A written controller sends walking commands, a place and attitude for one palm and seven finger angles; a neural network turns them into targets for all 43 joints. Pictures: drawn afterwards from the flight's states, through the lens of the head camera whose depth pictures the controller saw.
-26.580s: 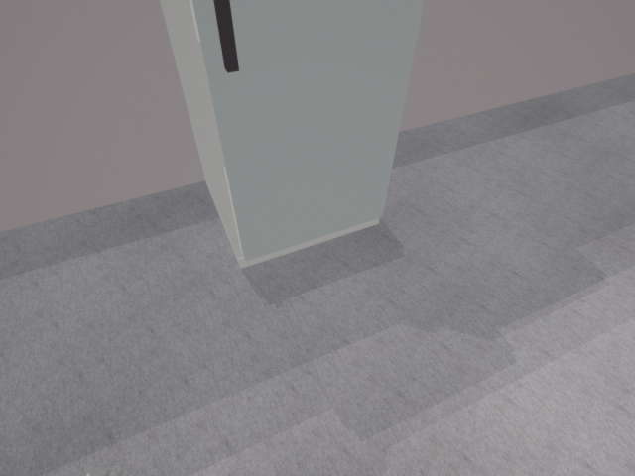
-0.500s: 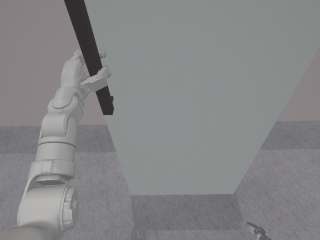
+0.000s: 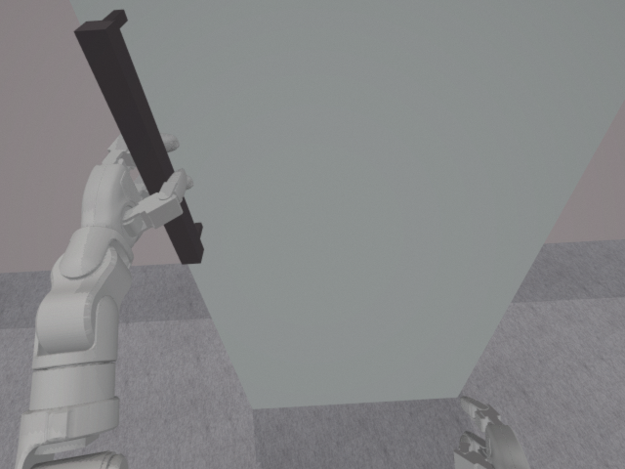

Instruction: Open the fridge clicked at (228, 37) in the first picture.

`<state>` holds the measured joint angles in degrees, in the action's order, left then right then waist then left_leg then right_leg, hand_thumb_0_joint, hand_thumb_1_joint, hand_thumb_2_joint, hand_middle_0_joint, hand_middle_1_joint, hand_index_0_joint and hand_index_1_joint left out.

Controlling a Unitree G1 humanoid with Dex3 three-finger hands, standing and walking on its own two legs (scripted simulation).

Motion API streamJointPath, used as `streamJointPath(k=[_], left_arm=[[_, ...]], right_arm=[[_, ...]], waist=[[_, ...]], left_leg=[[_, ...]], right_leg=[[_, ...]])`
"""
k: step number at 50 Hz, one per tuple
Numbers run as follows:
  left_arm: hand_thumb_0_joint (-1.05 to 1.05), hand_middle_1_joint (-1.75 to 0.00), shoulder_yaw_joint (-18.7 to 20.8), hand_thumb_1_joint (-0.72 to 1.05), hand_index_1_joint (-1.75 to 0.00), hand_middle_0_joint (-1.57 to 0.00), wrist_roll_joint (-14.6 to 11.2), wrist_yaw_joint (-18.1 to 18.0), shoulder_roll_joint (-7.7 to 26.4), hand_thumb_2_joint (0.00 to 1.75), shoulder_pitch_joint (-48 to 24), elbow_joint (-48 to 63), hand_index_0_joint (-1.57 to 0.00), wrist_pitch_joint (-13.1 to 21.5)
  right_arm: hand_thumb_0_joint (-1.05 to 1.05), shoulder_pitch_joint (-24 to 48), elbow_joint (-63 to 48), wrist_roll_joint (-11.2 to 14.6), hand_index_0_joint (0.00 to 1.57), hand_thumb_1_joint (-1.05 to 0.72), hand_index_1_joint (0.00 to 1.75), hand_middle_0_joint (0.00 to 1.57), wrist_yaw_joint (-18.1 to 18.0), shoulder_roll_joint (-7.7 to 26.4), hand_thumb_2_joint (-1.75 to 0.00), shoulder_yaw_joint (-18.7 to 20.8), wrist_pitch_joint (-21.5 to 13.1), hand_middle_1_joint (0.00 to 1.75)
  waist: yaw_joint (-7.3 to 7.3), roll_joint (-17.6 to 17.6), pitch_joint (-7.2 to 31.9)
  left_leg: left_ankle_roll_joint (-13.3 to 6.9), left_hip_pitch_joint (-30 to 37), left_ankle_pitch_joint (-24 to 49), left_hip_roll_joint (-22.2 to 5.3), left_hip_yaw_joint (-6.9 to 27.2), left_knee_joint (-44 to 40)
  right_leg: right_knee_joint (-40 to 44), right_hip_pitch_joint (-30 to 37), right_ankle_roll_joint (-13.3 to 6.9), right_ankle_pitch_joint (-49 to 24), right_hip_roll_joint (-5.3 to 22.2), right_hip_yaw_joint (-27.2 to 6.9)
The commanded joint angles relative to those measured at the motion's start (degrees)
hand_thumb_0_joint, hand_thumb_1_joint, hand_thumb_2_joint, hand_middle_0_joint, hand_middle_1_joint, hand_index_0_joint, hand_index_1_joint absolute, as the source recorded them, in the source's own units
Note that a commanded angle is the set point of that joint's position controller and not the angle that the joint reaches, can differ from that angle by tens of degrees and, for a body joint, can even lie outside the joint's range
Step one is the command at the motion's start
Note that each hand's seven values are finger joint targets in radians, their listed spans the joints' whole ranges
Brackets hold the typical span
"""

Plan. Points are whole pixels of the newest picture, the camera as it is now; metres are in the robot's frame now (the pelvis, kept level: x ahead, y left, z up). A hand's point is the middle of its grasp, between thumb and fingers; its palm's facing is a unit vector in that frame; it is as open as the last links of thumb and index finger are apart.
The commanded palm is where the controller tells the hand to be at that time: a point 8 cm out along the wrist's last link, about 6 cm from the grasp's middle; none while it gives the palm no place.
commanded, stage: walk backward, drawing the door open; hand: left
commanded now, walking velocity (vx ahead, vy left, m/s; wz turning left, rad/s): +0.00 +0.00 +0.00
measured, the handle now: (161, 158) +0.42 +0.19 +0.23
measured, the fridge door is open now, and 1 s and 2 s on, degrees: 1 12 38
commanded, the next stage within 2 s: none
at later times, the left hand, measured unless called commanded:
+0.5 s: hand (175, 204) +0.37 +0.17 +0.20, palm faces +0.37 -0.87 -0.33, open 7.3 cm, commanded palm +0.32 +0.21 +0.20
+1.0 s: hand (175, 261) +0.28 +0.14 +0.20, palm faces +0.33 -0.93 -0.14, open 7.1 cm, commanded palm +0.22 +0.19 +0.20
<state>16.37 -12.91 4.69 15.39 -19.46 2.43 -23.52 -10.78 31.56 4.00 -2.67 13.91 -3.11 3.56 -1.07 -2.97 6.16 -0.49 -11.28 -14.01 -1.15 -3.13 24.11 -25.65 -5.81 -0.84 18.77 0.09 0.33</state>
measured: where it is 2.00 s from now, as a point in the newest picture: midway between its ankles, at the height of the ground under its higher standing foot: outside the picture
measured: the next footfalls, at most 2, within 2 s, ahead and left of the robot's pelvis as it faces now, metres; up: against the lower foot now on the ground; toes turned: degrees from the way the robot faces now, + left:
right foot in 0.40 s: +0.18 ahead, -0.07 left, +0.00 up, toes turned -1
left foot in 0.92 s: +0.01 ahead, +0.10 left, +0.00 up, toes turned +18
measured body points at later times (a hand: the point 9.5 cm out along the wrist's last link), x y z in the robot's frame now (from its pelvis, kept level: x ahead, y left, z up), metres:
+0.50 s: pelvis +0.07 -0.04 -0.02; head +0.13 -0.10 +0.43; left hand +0.34 +0.21 +0.21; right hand +0.26 -0.26 -0.14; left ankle -0.01 +0.11 -0.67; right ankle +0.14 -0.07 -0.74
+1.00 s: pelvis +0.04 -0.05 -0.01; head +0.09 -0.04 +0.44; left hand +0.25 +0.19 +0.21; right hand +0.27 -0.21 -0.10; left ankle -0.02 +0.09 -0.74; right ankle +0.10 -0.10 -0.71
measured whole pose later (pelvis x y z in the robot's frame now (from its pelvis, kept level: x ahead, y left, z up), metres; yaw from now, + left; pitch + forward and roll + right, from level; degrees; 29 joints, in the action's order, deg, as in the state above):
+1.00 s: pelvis +0.04 -0.05 -0.01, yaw +20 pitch +1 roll +0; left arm 0.2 -4.1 -7.0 14.7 1.4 30.7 3.6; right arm -9.2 30.6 -0.7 -3.5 9.4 -0.2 -1.5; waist -3.6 -0.3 -5.7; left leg 2.3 -14.7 -16.6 -2.1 2.5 30.0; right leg -49.9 -29.0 0.6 23.2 0.2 7.8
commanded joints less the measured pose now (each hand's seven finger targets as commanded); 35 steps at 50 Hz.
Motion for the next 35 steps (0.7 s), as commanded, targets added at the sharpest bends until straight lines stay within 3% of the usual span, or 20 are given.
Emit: streamJointPath(k=[1,3,4,5,6,8,9,10,11,12,14,17,18,19,20,22,23,25,27,35], left_arm=[[0.0,-1.4,4.7,0.9,-1.4,-0.45,-2.2,3.1,11.1,0.9,4.3,29.3,-0.45,3.0],[0.0,-1.4,5.5,0.9,-1.4,-0.45,-3.0,2.9,11.2,0.9,9.4,38.2,-0.45,2.4],[0.0,-1.4,8.0,0.9,-1.4,-0.45,5.3,-3.8,24.7,0.9,-16.8,34.6,-0.45,12.9],[0.0,-1.4,4.8,0.9,-1.4,-0.45,5.7,-5.9,15.8,0.9,-4.2,21.2,-0.45,16.2],[0.0,-1.4,4.7,0.9,-1.4,-0.45,6.3,-6.6,16.4,0.9,-0.3,23.7,-0.45,19.0],[0.0,-1.4,2.3,0.9,-1.4,-0.45,5.6,-7.2,14.5,0.9,0.4,28.2,-0.45,23.2],[0.0,-1.4,2.0,0.9,-1.4,-0.45,5.2,-7.7,13.9,0.9,0.5,31.0,-0.45,24.2],[0.0,-1.4,0.9,0.9,-1.4,-0.45,5.1,-8.0,12.1,0.9,0.6,33.8,-0.45,25.2],[0.0,-1.4,0.8,0.9,-1.4,-0.45,5.7,-8.6,12.1,0.9,-0.8,36.8,-0.45,25.9],[0.0,-1.4,1.8,0.9,-1.4,-0.45,6.4,-9.2,11.2,0.9,1.0,37.2,-0.45,26.8],[0.0,-1.4,3.0,0.9,-1.4,-0.45,6.9,-9.9,11.9,0.9,5.1,37.0,-0.45,27.9],[0.0,-1.4,6.0,0.9,-1.4,-0.45,7.2,-10.3,15.2,0.9,10.6,39.8,-0.45,29.2],[0.0,-1.4,7.9,0.9,-1.4,-0.45,7.3,-10.3,17.2,0.9,11.6,41.0,-0.45,30.0],[0.0,-1.4,10.3,0.9,-1.4,-0.45,7.4,-10.7,20.1,0.9,13.6,40.7,-0.45,30.6],[0.0,-1.4,11.3,0.9,-1.4,-0.45,6.9,-10.9,18.5,0.9,19.3,34.7,-0.45,30.2],[0.0,-1.4,7.7,0.9,-1.4,-0.45,7.4,-11.1,13.2,0.9,19.8,31.8,-0.45,29.7],[0.0,-1.4,8.2,0.9,-1.4,-0.45,8.0,-11.6,14.1,0.9,13.3,34.9,-0.45,31.1],[0.0,-1.4,8.0,0.9,-1.4,-0.45,9.0,-12.8,13.8,0.9,12.5,34.5,-0.45,32.6],[0.0,-1.4,6.8,0.9,-1.4,-0.45,9.2,-13.2,13.3,0.9,11.6,34.5,-0.45,33.1],[0.0,-1.4,3.4,0.9,-1.4,-0.45,9.9,-14.9,12.0,0.9,8.3,38.9,-0.45,34.2]], right_arm=[[0.0,11.8,-11.7,-0.1,0.2,-0.9,0.3,0.2,0.7,5.4,-0.9,2.3,-3.8,0.3],[0.0,12.3,-12.1,-0.1,0.2,-0.9,0.3,0.2,1.2,4.6,-0.9,2.0,-4.2,0.3],[0.0,8.9,-10.7,-1.6,0.2,-0.9,0.3,0.2,-0.2,7.7,-0.9,1.7,-3.9,0.3],[0.0,6.7,-8.5,-2.5,0.2,-0.9,0.3,0.2,-0.5,6.6,-0.9,2.6,-3.4,0.3],[0.0,7.0,-9.3,-2.5,0.2,-0.9,0.3,0.2,-0.8,7.3,-0.9,3.2,-3.2,0.3],[0.0,6.3,-9.7,-2.6,0.2,-0.9,0.3,0.2,-1.5,6.6,-0.9,3.2,-2.6,0.3],[0.0,5.2,-9.6,-2.7,0.2,-0.9,0.3,0.2,-1.4,6.8,-0.9,3.6,-2.4,0.3],[0.0,4.5,-9.6,-3.4,0.2,-0.9,0.3,0.2,-0.6,6.7,-0.9,4.3,-2.4,0.3],[0.0,5.7,-9.3,-4.6,0.2,-0.9,0.3,0.2,0.4,6.8,-0.9,4.9,-2.7,0.3],[0.0,6.3,-8.9,-5.4,0.2,-0.9,0.3,0.2,1.0,5.9,-0.9,5.1,-2.8,0.3],[0.0,5.1,-9.3,-4.5,0.2,-0.9,0.3,0.2,1.3,5.3,-0.9,5.4,-2.9,0.3],[0.0,6.3,-10.9,-3.3,0.2,-0.9,0.3,0.2,0.2,3.3,-0.9,4.3,-3.7,0.3],[0.0,8.4,-12.1,-2.7,0.2,-0.9,0.3,0.2,-0.8,3.2,-0.9,3.9,-4.2,0.3],[0.0,9.5,-13.3,-2.9,0.2,-0.9,0.3,0.2,-2.0,2.4,-0.9,3.8,-5.2,0.3],[0.0,9.3,-12.9,-3.8,0.2,-0.9,0.3,0.2,-3.5,1.5,-0.9,3.6,-6.7,0.3],[0.0,3.9,-10.5,-3.3,0.2,-0.9,0.3,0.2,-2.6,2.6,-0.9,4.4,-8.0,0.3],[0.0,4.6,-9.1,-3.5,0.2,-0.9,0.3,0.2,-2.4,3.2,-0.9,4.8,-7.8,0.3],[0.0,6.3,-7.9,-3.7,0.2,-0.9,0.3,0.2,-2.4,2.1,-0.9,4.2,-7.2,0.3],[0.0,7.2,-7.3,-3.6,0.2,-0.9,0.3,0.2,-2.4,1.7,-0.9,3.8,-6.6,0.3],[0.0,7.6,-6.8,-4.6,0.2,-0.9,0.3,0.2,-2.5,1.7,-0.9,2.7,-6.0,0.3]], waist=[[7.12,4.1,16.5],[7.09,1.8,16.3],[1.02,0.9,7.0],[0.97,5.7,6.7],[2.2,6.7,7.6],[0.72,1.5,8.6],[-0.52,-2.8,9.7],[-1.36,-10.5,9.2],[-1.03,-17.8,7.7],[-0.61,-18.6,6.0],[-0.75,-13.3,5.5],[0.7,-8.4,7.8],[2.22,-1.6,7.7],[2.75,6.2,9.7],[4.35,10.2,9.0],[2.53,18.1,9.1],[1.7,18.3,11.7],[1.16,10.8,13.7],[1.08,7.8,13.6],[1.98,9.0,11.4]], left_leg=[[-2.0,10.0,37.1,1.2,2.0,3.4],[-1.8,9.5,39.0,1.2,2.0,3.8],[-2.3,7.6,41.3,0.8,1.0,10.2],[-1.9,4.4,36.1,1.4,2.2,13.6],[-1.9,2.7,31.3,2.3,1.8,12.6],[-2.2,5.6,41.4,2.0,2.1,6.6],[-3.5,15.0,57.1,0.1,4.3,3.8],[-5.6,28.7,77.0,-3.4,9.3,3.4],[-7.0,37.0,85.3,-7.5,14.3,3.8],[-7.0,39.2,81.6,-9.1,15.9,4.9],[-5.8,39.2,72.5,-8.5,15.6,7.9],[-2.1,20.8,56.3,-4.9,10.7,13.5],[-0.9,4.0,32.7,-1.4,8.4,17.7],[0.0,-9.7,-6.0,3.4,5.2,26.8],[-1.2,-12.2,-19.9,4.5,6.4,33.2],[-0.7,-16.5,-19.2,3.8,7.2,42.2],[0.0,-17.3,-17.4,2.6,7.7,46.2],[1.1,-16.4,-13.8,1.4,7.7,48.5],[1.2,-16.3,-12.2,1.5,6.7,47.1],[0.6,-14.6,-11.6,1.0,2.1,31.4]], right_leg=[[-2.2,5.9,1.0,-48.9,0.2,3.2],[-2.9,6.2,1.3,-51.6,0.6,3.6],[-1.2,-1.6,3.5,-53.4,1.4,1.7],[-3.4,0.2,2.8,-56.6,1.6,3.9],[-5.1,1.7,2.4,-59.0,1.4,4.4],[-13.4,1.3,3.0,-60.4,-0.5,6.5],[-20.0,-6.3,4.2,-49.2,-3.2,7.0],[-25.7,-20.3,4.7,-21.2,-6.9,6.5],[-26.7,-29.7,3.3,3.8,-7.9,5.1],[-25.8,-33.8,1.6,10.7,-6.5,3.7],[-17.1,-35.0,0.7,6.5,-5.0,2.5],[6.1,-8.3,1.4,-18.7,-2.8,2.3],[8.9,9.5,0.6,-40.8,1.0,-0.2],[1.2,18.3,-2.9,-64.3,13.5,-7.1],[0.5,12.1,-2.0,-68.9,17.9,-7.4],[-1.5,11.2,3.0,-69.0,19.0,-10.1],[-2.0,11.3,1.8,-66.0,19.9,-10.0],[-1.1,8.0,-1.3,-54.1,19.7,-7.1],[0.8,5.8,1.6,-47.6,18.7,-5.5],[7.5,5.2,0.5,-31.1,18.4,-1.7]])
